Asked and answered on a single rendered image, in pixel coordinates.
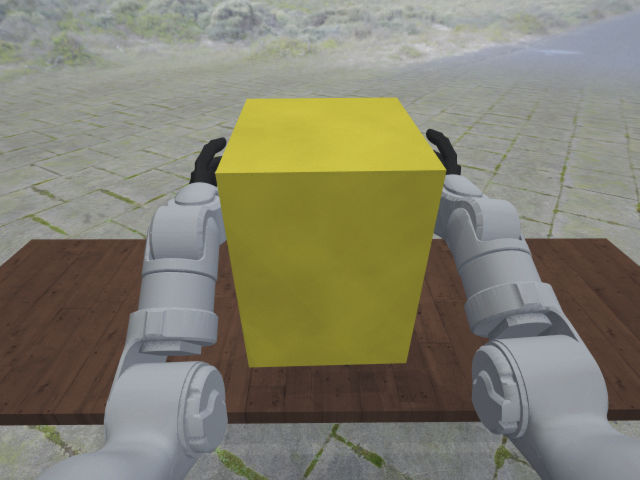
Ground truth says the carton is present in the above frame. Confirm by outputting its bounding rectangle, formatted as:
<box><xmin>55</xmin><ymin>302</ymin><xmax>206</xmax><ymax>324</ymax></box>
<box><xmin>215</xmin><ymin>98</ymin><xmax>447</xmax><ymax>367</ymax></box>

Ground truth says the left robot forearm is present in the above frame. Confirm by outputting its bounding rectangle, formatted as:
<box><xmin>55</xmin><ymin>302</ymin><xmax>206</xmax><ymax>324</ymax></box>
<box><xmin>104</xmin><ymin>182</ymin><xmax>227</xmax><ymax>440</ymax></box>

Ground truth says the left robot upper arm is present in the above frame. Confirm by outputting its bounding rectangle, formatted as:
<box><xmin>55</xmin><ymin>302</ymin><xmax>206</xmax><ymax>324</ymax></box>
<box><xmin>36</xmin><ymin>361</ymin><xmax>228</xmax><ymax>480</ymax></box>

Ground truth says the right robot hand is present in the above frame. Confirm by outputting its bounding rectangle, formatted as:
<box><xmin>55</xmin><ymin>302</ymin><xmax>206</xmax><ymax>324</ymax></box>
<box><xmin>426</xmin><ymin>129</ymin><xmax>461</xmax><ymax>176</ymax></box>

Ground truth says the left robot hand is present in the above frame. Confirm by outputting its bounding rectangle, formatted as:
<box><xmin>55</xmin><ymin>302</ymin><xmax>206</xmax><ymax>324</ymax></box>
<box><xmin>189</xmin><ymin>137</ymin><xmax>226</xmax><ymax>187</ymax></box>

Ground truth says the right robot forearm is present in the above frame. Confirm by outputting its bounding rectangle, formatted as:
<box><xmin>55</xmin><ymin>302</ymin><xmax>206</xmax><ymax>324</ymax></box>
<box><xmin>434</xmin><ymin>174</ymin><xmax>608</xmax><ymax>413</ymax></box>

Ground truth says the right robot upper arm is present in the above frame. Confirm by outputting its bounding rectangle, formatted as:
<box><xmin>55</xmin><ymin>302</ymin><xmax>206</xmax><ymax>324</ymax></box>
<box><xmin>472</xmin><ymin>335</ymin><xmax>640</xmax><ymax>480</ymax></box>

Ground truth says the table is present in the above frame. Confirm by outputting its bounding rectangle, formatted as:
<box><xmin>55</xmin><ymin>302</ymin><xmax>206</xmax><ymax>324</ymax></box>
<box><xmin>0</xmin><ymin>238</ymin><xmax>640</xmax><ymax>426</ymax></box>

